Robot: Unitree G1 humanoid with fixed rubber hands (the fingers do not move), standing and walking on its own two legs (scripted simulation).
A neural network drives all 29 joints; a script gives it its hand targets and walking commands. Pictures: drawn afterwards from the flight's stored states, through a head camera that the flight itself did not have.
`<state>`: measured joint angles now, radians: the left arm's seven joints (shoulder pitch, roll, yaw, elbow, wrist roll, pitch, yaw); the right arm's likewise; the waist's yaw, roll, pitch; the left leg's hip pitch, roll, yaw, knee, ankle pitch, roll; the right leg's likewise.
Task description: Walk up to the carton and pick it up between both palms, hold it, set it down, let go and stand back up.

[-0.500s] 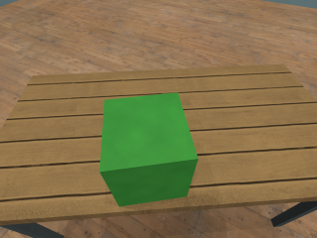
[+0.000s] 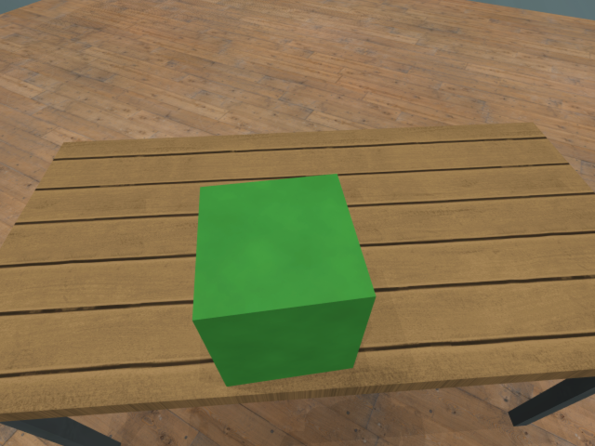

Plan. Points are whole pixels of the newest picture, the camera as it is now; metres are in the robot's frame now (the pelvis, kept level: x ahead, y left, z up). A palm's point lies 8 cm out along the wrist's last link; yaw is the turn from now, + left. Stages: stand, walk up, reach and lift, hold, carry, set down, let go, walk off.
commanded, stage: stand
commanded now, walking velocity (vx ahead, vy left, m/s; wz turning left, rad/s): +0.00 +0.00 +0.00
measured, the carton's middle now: (280, 282) +0.36 +0.04 -0.01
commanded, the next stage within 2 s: none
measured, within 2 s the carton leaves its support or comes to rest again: neither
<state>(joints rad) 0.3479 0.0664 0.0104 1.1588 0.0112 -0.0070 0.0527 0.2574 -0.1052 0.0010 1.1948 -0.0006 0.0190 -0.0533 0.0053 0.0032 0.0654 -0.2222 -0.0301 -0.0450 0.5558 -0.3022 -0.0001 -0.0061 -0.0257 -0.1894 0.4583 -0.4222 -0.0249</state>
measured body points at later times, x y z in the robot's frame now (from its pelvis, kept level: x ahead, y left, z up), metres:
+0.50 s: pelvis -0.01 +0.00 +0.00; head +0.01 +0.00 +0.45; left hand -0.06 +0.19 -0.16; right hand -0.03 -0.20 -0.17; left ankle +0.00 +0.12 -0.73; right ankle -0.10 -0.08 -0.73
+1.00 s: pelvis -0.01 +0.00 +0.00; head +0.00 +0.00 +0.45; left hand -0.07 +0.19 -0.16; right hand -0.03 -0.20 -0.17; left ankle +0.00 +0.12 -0.73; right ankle -0.10 -0.08 -0.73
